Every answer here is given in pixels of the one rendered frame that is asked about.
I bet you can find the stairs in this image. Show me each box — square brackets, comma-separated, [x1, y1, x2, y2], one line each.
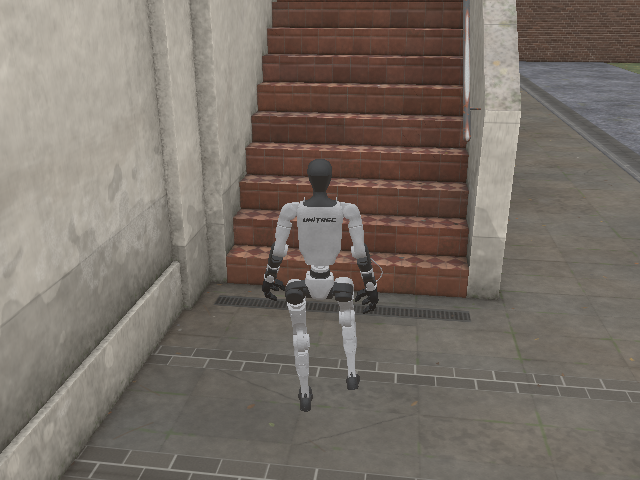
[226, 0, 469, 298]

